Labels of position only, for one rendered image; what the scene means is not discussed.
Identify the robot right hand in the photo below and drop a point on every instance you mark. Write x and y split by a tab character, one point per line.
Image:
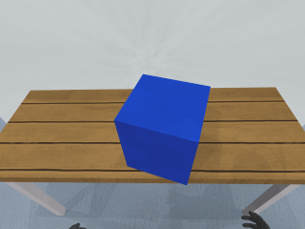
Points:
254	217

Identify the carton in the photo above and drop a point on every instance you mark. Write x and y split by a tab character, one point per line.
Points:
160	124

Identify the table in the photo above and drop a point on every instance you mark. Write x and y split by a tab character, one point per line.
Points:
249	136

